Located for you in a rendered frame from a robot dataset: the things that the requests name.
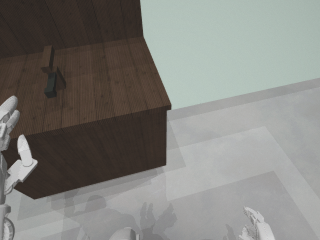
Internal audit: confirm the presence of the robot left forearm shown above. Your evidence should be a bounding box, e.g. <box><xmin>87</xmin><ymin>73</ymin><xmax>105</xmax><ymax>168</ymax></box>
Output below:
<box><xmin>0</xmin><ymin>204</ymin><xmax>15</xmax><ymax>240</ymax></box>

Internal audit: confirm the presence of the tap lever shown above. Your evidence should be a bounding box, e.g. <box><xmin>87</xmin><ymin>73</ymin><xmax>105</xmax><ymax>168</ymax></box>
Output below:
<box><xmin>44</xmin><ymin>72</ymin><xmax>57</xmax><ymax>99</ymax></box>

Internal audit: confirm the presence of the left robot thigh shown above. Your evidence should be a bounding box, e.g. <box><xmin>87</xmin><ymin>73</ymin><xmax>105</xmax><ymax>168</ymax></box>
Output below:
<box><xmin>109</xmin><ymin>228</ymin><xmax>140</xmax><ymax>240</ymax></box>

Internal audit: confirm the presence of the counter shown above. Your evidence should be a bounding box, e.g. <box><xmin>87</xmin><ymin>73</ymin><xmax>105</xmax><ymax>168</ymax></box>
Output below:
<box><xmin>0</xmin><ymin>0</ymin><xmax>172</xmax><ymax>200</ymax></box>

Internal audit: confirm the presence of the right robot hand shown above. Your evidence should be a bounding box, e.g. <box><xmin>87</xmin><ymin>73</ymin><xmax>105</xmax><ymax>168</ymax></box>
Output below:
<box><xmin>239</xmin><ymin>206</ymin><xmax>276</xmax><ymax>240</ymax></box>

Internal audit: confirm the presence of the left robot hand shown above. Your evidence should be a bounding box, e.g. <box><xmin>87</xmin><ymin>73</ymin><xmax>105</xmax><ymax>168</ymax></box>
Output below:
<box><xmin>0</xmin><ymin>95</ymin><xmax>38</xmax><ymax>205</ymax></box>

